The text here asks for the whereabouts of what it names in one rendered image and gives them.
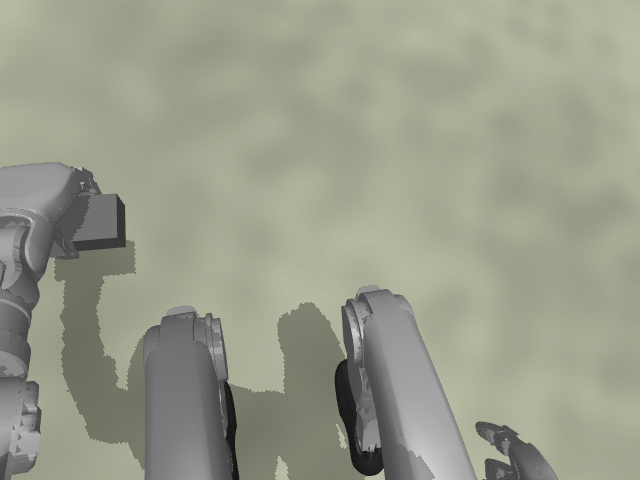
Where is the small box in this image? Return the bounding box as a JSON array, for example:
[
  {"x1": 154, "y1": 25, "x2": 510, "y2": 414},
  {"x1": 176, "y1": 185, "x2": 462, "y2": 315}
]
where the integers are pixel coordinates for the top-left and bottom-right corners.
[{"x1": 57, "y1": 193, "x2": 126, "y2": 251}]

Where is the left robot arm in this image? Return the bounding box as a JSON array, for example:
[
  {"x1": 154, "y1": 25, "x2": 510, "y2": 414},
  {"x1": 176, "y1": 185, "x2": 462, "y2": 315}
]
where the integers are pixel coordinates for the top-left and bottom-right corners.
[{"x1": 0, "y1": 209, "x2": 55, "y2": 480}]

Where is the right robot hand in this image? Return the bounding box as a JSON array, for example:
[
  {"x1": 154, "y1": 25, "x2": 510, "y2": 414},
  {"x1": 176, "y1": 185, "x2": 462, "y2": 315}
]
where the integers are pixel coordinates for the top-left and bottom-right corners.
[{"x1": 475, "y1": 422, "x2": 559, "y2": 480}]

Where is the left robot hand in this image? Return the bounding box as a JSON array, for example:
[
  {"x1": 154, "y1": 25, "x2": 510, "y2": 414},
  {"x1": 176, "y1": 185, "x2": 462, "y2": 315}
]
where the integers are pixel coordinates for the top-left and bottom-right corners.
[{"x1": 0, "y1": 162, "x2": 102, "y2": 260}]

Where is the left robot foot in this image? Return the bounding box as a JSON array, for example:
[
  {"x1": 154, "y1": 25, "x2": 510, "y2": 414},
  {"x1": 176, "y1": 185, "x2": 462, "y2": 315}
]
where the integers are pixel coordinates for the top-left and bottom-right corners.
[{"x1": 223, "y1": 381, "x2": 239, "y2": 480}]

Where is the right robot foot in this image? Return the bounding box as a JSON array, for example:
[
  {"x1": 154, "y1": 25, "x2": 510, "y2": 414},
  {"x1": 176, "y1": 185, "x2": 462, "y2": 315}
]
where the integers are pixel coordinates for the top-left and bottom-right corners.
[{"x1": 335, "y1": 359, "x2": 384, "y2": 476}]

